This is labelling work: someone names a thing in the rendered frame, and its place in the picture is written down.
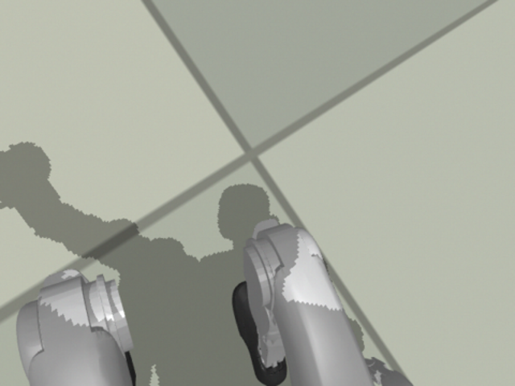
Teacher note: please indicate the right robot foot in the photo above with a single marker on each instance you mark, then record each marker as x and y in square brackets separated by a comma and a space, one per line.
[248, 331]

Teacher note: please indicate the right robot hand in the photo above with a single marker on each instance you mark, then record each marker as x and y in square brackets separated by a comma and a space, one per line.
[382, 375]

